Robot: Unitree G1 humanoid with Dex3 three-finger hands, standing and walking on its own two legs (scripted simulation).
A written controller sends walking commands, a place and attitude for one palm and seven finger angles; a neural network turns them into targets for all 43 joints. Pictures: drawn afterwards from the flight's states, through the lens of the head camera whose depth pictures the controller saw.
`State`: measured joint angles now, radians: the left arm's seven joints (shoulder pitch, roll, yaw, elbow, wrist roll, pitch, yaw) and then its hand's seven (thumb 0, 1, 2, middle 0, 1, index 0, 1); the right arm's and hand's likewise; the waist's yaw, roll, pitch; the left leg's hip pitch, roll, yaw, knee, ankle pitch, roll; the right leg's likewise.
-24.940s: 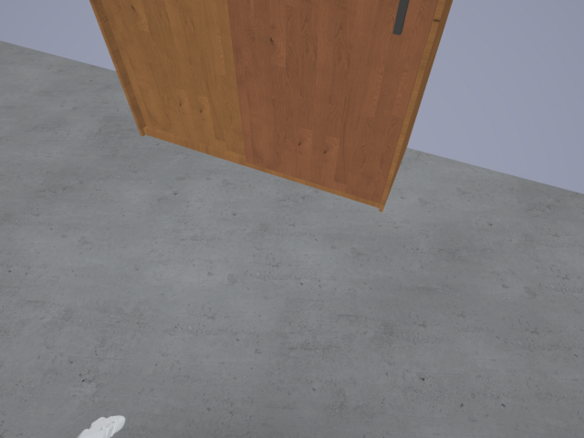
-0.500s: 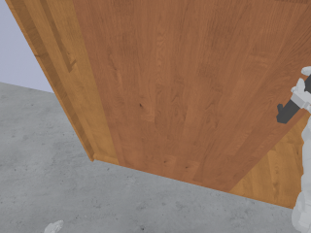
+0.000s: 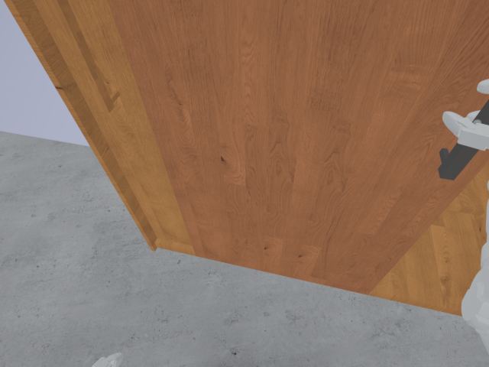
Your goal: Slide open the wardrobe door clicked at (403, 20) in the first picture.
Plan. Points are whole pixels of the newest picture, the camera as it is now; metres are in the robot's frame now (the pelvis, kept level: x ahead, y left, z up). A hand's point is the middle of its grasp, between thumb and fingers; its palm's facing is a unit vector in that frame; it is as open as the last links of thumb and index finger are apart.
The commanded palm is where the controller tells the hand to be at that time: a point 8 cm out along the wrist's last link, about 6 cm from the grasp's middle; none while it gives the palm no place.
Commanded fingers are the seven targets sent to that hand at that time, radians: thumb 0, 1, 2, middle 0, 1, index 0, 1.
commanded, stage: loosen the grip on the handle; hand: right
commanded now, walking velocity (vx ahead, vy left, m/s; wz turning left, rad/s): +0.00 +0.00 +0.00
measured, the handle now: (485, 109) +0.49 -0.32 +0.18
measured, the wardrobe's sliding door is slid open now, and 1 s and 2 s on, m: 0.49 0.48 0.48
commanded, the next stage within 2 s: slip the hand off the handle in 0.34 s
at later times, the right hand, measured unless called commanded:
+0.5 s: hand (465, 138) +0.46 -0.30 +0.15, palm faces +0.44 +0.88 -0.21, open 13.9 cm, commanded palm +0.42 -0.34 +0.16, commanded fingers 0.00 0.55 -0.20 0.25 1.15 0.25 1.15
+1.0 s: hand out of the picture +0.46 -0.34 +0.15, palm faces +0.49 +0.84 -0.22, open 13.4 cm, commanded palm +0.41 -0.39 +0.16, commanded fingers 0.00 0.55 -0.20 0.25 1.15 0.25 1.15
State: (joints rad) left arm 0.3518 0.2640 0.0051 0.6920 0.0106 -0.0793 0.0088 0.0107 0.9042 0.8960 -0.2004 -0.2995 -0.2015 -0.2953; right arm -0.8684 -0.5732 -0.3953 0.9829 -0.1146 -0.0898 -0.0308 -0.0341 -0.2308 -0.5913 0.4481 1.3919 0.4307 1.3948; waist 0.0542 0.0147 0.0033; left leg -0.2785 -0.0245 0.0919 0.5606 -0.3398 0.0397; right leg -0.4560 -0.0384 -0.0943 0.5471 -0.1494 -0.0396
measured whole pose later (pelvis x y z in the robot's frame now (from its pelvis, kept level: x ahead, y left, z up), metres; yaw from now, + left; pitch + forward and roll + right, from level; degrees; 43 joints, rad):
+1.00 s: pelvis +0.01 +0.02 -0.01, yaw +2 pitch +7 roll +1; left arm 0.37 0.29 -0.01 0.71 -0.01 -0.02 0.09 0.01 0.91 0.90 -0.20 -0.30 -0.20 -0.30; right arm -0.74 -0.74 -0.60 1.05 -0.08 -0.14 0.06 -0.01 0.55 -0.20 0.40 1.23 0.47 1.26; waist 0.10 0.00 -0.03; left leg -0.38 -0.05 0.08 0.65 -0.39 0.05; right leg -0.57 -0.07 -0.10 0.66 -0.22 -0.02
